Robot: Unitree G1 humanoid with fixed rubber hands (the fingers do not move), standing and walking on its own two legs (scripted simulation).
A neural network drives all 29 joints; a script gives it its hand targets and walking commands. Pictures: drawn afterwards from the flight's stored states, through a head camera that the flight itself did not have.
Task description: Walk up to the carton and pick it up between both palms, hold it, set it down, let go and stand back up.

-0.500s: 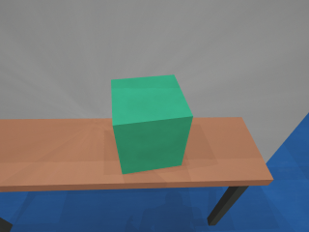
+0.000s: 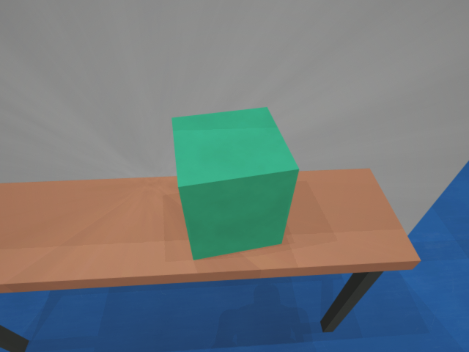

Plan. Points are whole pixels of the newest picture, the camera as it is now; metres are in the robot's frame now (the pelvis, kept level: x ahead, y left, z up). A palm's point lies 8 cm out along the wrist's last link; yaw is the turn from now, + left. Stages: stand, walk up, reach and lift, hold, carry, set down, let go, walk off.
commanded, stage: stand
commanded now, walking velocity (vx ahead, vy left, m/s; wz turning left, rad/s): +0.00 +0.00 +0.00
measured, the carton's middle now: (229, 184) +0.47 +0.01 +0.00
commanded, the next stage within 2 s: none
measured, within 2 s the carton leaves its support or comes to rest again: neither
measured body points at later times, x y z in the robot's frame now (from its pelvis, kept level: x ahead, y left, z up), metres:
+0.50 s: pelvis -0.02 +0.01 +0.00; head -0.03 +0.01 +0.45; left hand -0.05 +0.20 -0.16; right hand -0.06 -0.20 -0.16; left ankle -0.04 +0.06 -0.73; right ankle -0.02 -0.16 -0.73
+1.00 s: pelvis -0.02 +0.02 +0.00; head -0.02 +0.02 +0.45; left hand -0.04 +0.21 -0.17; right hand -0.06 -0.19 -0.16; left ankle -0.04 +0.06 -0.73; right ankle -0.02 -0.16 -0.73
